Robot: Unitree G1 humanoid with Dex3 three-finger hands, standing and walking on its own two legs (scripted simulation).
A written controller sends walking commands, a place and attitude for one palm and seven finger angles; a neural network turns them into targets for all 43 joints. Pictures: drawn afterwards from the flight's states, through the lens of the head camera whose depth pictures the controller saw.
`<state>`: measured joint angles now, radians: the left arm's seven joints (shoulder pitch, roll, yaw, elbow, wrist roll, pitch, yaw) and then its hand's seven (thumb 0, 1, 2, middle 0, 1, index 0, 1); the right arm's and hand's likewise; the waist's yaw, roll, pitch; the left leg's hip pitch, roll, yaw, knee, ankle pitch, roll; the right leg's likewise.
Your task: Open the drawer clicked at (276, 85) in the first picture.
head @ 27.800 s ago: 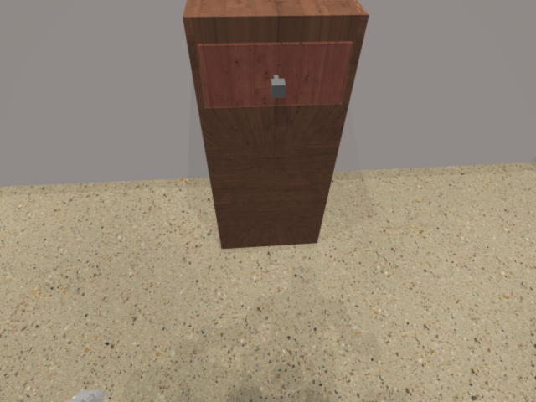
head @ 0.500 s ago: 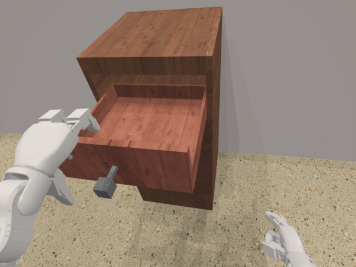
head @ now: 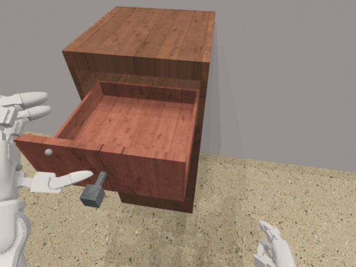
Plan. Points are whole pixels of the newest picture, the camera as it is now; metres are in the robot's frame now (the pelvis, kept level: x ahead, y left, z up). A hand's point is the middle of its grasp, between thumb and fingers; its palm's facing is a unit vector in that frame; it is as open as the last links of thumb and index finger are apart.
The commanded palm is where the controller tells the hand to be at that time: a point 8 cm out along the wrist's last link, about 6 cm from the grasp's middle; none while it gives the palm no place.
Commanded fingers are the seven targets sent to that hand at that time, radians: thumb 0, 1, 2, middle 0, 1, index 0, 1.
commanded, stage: draw the hand back to the body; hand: left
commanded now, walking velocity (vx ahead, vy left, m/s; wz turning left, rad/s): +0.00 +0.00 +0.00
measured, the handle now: (96, 188) +0.26 +0.23 +0.04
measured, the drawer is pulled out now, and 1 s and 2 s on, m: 0.30 0.30 0.30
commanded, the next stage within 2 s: step back with the hand held close in 0.68 s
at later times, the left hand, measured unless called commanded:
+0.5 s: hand (32, 161) +0.19 +0.25 +0.23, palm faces +0.49 -0.78 -0.38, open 8.5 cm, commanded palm +0.14 +0.28 +0.23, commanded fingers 0.00 0.90 0.90 -0.20 -0.30 -0.20 -0.30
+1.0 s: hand (29, 175) +0.17 +0.24 +0.22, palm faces +0.43 -0.76 -0.48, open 7.4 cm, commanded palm +0.10 +0.29 +0.23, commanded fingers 0.00 0.90 0.90 -0.20 -0.30 -0.20 -0.30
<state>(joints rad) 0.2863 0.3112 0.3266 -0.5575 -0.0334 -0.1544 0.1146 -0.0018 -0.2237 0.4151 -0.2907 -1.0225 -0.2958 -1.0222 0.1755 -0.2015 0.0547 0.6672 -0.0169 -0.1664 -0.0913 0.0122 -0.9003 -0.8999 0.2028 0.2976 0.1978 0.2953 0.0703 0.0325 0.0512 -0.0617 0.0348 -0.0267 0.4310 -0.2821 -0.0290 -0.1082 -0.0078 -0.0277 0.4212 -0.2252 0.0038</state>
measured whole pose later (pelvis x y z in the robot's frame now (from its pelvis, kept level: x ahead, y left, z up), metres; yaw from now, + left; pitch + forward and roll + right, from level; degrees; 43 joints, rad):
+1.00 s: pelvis -0.02 +0.01 +0.00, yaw +1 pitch +0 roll -1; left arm 0.50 0.40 0.44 -0.65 -0.05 -0.19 0.11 0.02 0.89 0.90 -0.21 -0.30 -0.21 -0.30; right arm 0.16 -0.24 0.01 0.59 0.00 -0.08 -0.08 0.01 -0.90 -0.90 0.20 0.30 0.20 0.30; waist 0.01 0.05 0.01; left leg -0.25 0.02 -0.05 0.50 -0.26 -0.02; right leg -0.26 -0.02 -0.05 0.44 -0.19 0.01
